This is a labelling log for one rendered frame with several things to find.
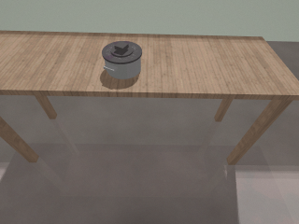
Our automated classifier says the knob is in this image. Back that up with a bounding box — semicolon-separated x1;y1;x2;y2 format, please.
114;41;129;52

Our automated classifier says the pot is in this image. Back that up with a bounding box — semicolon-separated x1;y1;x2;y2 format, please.
103;58;141;79

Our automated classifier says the lid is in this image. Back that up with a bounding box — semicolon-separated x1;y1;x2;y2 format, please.
102;41;142;64

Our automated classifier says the table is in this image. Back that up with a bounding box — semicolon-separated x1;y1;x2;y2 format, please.
0;30;299;165

